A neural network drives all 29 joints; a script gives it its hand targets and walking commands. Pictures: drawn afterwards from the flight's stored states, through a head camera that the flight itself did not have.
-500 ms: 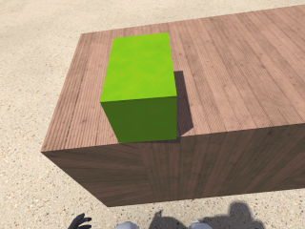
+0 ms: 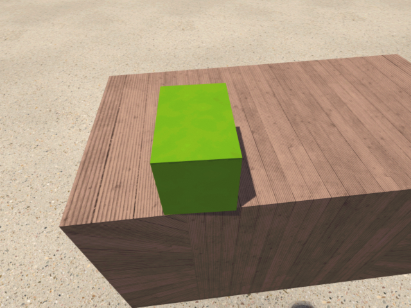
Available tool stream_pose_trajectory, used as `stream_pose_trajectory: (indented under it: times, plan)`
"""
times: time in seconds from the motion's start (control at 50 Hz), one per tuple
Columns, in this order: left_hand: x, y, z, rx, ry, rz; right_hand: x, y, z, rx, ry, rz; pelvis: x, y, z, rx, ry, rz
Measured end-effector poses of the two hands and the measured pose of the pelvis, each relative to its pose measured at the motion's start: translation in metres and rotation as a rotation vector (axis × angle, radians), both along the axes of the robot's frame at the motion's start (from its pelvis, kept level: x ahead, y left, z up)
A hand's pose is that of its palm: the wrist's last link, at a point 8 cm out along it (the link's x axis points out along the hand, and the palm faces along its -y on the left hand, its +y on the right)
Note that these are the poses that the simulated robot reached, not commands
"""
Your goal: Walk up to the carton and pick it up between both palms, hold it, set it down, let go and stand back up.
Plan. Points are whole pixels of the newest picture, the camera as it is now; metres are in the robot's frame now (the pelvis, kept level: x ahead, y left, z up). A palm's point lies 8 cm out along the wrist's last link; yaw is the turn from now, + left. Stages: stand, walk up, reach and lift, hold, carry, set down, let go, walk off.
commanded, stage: walk up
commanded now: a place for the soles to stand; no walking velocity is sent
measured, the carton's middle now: (196, 145) +0.50 +0.06 +0.05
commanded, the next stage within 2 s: reach and lift in 0.66 s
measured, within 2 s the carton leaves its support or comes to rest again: neither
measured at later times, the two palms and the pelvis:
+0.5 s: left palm out of the picture +0.05 +0.25 -0.13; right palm out of the picture +0.04 -0.25 -0.13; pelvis +0.00 +0.00 +0.00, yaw -2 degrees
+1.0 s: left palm (110, 307) +0.18 +0.22 -0.10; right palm out of the picture +0.15 -0.24 -0.11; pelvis -0.01 +0.00 -0.02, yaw +0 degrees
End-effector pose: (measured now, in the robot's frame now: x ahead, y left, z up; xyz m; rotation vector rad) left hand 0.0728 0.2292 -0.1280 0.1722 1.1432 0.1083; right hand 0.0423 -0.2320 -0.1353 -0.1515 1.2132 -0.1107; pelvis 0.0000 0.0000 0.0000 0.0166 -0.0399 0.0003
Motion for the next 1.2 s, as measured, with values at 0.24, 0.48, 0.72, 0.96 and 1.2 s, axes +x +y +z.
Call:
stream_pose_trajectory:
  times: [0.24, 0.48, 0.72, 0.96, 1.2]
  plan:
    - [-0.032, 0.02, -0.003, 0.055, 0.122, 0.018, 0.008, -0.011, 0.002, -0.034, 0.002, -0.008, -0.004, 0.001, 0.001, 0.005, -0.007, -0.018]
    - [-0.027, 0.018, -0.001, 0.066, 0.131, -0.003, 0.003, -0.02, 0.001, -0.045, 0.02, -0.021, -0.003, -0.001, 0.002, 0.007, 0.003, -0.036]
    - [0.004, 0.02, -0.005, 0.07, 0.139, -0.012, -0.005, -0.022, -0.004, -0.052, 0.036, -0.037, -0.004, 0.001, -0.004, 0.006, 0.02, -0.029]
    - [0.111, -0.001, 0.024, 0.062, -0.036, -0.073, 0.11, -0.011, 0.016, 0.001, -0.288, -0.016, -0.015, -0.001, -0.025, -0.027, -0.058, -0.007]
    - [0.077, 0.004, 0.035, 0.054, -0.051, 0.009, 0.099, 0.0, 0.041, -0.011, -0.308, 0.003, 0.01, -0.01, -0.003, -0.015, -0.049, 0.009]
